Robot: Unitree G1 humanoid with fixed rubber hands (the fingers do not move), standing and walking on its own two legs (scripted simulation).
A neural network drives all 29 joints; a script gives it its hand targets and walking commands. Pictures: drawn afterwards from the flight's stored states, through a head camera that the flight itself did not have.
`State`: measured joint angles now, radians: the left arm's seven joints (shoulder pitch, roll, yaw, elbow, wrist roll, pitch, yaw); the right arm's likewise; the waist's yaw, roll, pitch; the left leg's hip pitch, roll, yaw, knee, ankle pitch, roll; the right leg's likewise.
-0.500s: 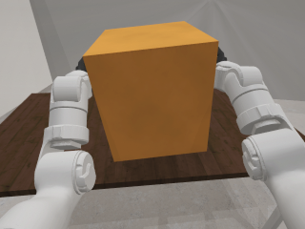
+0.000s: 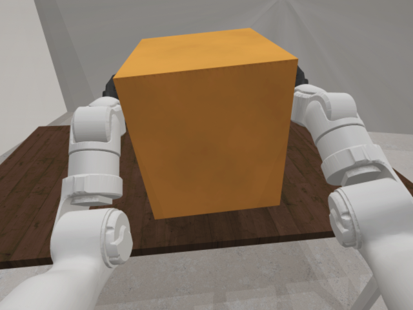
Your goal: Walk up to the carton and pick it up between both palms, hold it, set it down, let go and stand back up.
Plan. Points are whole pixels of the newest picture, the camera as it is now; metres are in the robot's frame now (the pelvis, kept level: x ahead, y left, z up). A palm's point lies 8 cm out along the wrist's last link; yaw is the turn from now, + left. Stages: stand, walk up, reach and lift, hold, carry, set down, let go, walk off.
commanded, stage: hold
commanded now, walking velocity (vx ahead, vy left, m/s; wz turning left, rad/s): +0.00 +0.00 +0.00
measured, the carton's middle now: (206, 116) +0.41 +0.00 +0.27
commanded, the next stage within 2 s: none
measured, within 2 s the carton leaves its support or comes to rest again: neither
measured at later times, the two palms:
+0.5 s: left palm (114, 108) +0.37 +0.16 +0.31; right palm (297, 97) +0.37 -0.16 +0.33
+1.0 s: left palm (112, 107) +0.37 +0.17 +0.31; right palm (296, 92) +0.37 -0.16 +0.33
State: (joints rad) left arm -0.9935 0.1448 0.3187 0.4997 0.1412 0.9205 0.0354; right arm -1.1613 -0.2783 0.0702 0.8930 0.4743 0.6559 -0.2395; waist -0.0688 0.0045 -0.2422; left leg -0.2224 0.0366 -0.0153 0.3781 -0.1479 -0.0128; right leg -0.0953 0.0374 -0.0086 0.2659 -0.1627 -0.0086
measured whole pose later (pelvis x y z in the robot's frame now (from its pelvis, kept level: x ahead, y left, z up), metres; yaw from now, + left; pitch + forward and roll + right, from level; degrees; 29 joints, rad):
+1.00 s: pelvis +0.00 +0.00 +0.00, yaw +0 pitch -1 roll -2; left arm -1.02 0.16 0.30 0.56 0.13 0.92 0.03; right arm -1.20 -0.29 0.08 0.93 0.49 0.68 -0.25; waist -0.06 0.00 -0.26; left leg -0.22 0.03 -0.04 0.38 -0.15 -0.02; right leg -0.08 0.05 0.00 0.25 -0.16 -0.01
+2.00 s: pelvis +0.00 +0.00 +0.00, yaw +0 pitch +0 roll -2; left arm -1.02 0.16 0.30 0.55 0.13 0.91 0.03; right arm -1.20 -0.29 0.09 0.92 0.49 0.69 -0.25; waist -0.06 0.00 -0.26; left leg -0.22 0.03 -0.05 0.38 -0.15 -0.02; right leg -0.09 0.05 0.02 0.25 -0.16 -0.01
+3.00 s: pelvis +0.00 +0.00 +0.00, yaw +0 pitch +0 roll -2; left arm -1.01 0.14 0.32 0.54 0.14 0.91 0.04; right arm -1.18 -0.29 0.08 0.92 0.49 0.68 -0.24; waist -0.06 0.01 -0.26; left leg -0.23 0.02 -0.06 0.39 -0.16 -0.02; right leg -0.10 0.05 0.03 0.26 -0.16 -0.01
